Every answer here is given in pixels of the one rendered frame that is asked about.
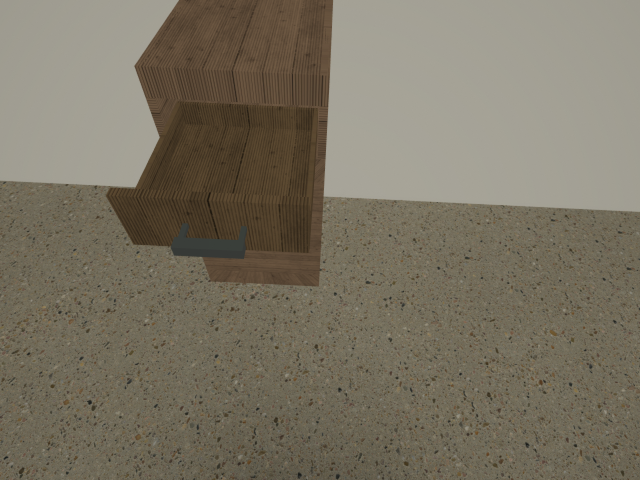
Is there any cabinet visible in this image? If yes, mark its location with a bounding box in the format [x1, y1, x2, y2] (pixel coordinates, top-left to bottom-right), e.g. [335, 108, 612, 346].
[134, 0, 333, 287]

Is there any handle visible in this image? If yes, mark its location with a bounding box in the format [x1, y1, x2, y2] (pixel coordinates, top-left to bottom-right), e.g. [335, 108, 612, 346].
[171, 223, 247, 259]

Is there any drawer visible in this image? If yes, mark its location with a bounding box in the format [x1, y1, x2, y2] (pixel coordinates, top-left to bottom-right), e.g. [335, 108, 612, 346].
[106, 101, 318, 253]

